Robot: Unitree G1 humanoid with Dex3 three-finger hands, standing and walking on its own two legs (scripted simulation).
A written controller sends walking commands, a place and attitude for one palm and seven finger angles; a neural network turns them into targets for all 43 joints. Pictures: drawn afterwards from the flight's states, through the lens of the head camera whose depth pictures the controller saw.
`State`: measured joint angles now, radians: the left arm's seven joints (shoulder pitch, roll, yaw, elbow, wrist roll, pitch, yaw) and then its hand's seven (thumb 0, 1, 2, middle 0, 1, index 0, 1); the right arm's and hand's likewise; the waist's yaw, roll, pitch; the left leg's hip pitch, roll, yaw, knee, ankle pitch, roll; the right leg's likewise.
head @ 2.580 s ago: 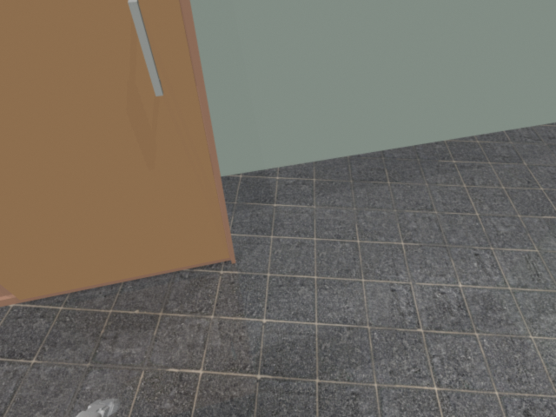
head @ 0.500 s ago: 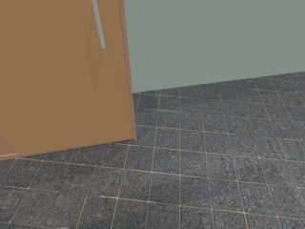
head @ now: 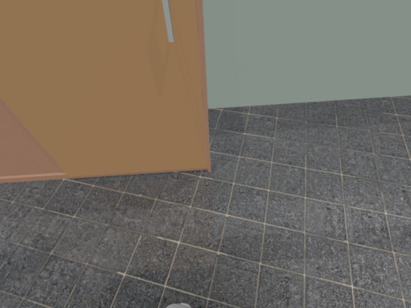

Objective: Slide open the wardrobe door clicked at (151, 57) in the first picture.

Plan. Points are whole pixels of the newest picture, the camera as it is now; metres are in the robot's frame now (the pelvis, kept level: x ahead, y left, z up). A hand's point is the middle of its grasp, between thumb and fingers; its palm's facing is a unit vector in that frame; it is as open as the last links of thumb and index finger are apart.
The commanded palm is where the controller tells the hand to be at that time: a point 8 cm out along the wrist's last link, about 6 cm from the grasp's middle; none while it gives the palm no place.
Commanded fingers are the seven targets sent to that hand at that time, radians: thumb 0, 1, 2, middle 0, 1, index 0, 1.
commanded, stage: take the last steps up to it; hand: right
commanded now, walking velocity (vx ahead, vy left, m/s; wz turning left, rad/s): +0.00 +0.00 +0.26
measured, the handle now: (166, 6) +0.88 +0.17 +0.17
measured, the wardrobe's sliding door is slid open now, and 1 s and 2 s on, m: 0.00 0.00 0.00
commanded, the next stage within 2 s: come to a stop and stand still in 1.30 s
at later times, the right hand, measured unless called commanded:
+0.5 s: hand out of the picture +0.14 -0.13 -0.16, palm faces -0.19 +0.96 -0.19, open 7.4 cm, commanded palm none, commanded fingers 0.00 -0.90 -0.90 0.20 0.30 0.20 0.30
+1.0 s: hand (262, 267) +0.24 -0.10 -0.17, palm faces -0.17 +0.98 -0.13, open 7.4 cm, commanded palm none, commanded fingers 0.00 -0.90 -0.90 0.20 0.30 0.20 0.30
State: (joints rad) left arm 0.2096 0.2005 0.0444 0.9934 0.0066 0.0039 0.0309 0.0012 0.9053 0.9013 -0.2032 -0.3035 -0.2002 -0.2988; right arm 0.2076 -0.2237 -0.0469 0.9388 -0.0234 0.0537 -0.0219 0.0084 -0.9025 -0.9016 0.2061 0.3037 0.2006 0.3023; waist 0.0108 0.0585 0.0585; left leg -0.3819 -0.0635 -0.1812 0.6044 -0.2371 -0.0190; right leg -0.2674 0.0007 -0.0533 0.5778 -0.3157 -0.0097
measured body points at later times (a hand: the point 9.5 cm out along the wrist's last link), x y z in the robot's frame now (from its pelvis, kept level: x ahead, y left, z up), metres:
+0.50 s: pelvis +0.03 +0.04 +0.00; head +0.04 +0.04 +0.45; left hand -0.08 +0.28 -0.15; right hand +0.15 -0.18 -0.14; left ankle -0.01 +0.16 -0.73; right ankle -0.01 -0.09 -0.71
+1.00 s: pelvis +0.20 +0.07 +0.02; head +0.22 +0.04 +0.47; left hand +0.13 +0.29 -0.12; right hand +0.25 -0.16 -0.16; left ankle +0.14 +0.23 -0.62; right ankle +0.20 -0.02 -0.73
